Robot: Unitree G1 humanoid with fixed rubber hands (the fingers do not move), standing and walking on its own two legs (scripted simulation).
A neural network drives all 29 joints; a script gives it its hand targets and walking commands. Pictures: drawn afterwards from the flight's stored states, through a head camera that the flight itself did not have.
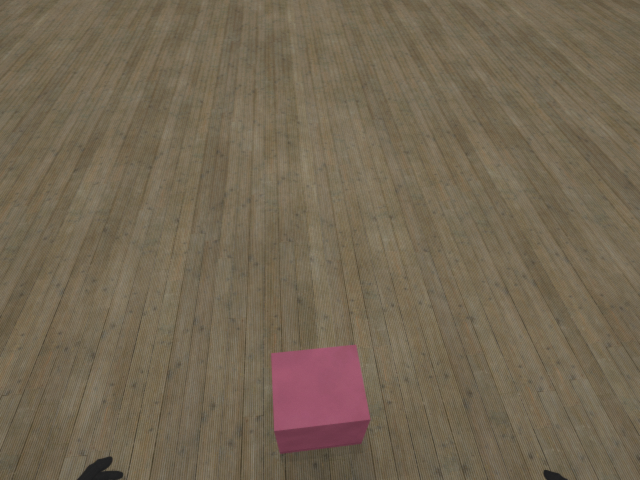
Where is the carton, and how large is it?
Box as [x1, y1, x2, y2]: [271, 345, 369, 453]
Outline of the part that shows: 355,345 271,353 274,432 280,453 355,444 361,442 369,421 369,414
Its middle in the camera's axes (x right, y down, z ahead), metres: +0.00 +0.45 +1.10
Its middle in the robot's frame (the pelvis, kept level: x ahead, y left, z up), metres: +0.44 +0.02 -0.66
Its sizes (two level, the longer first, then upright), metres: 0.238 0.201 0.235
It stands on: the floor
